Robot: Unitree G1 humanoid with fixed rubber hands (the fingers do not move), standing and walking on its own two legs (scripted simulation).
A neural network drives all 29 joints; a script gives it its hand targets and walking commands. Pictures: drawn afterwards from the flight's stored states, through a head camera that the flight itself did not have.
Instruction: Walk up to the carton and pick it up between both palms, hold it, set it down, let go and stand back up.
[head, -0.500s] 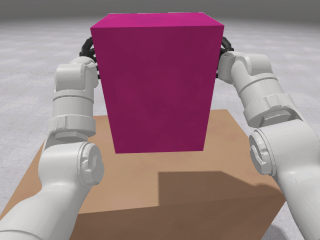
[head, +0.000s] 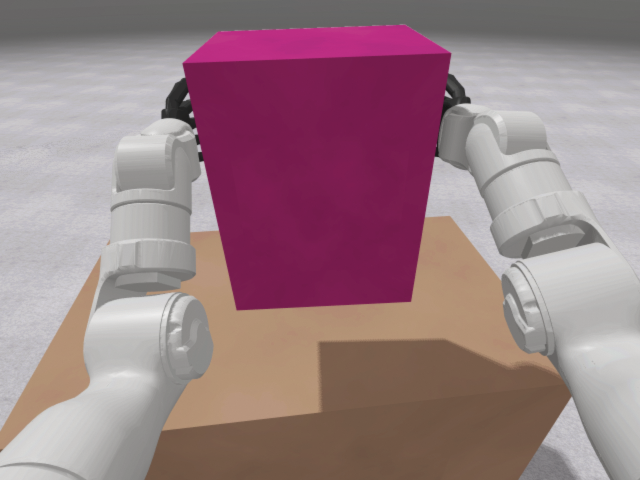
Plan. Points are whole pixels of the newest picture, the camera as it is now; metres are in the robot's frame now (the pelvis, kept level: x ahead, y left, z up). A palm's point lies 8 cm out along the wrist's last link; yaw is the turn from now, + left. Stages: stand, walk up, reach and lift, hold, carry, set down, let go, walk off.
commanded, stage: hold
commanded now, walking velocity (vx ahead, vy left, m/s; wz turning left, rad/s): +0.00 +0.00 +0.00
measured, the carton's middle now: (318, 171) +0.37 +0.00 +0.28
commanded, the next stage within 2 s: none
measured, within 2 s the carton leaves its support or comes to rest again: neither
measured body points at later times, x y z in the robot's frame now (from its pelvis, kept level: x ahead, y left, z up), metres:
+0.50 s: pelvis +0.00 +0.00 +0.00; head -0.10 +0.02 +0.44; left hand +0.38 +0.16 +0.33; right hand +0.38 -0.15 +0.33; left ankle +0.02 +0.12 -0.75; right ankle +0.00 -0.09 -0.75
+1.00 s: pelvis +0.00 +0.00 +0.00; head -0.10 +0.02 +0.44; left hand +0.38 +0.16 +0.32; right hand +0.38 -0.15 +0.33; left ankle +0.02 +0.12 -0.75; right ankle +0.00 -0.09 -0.75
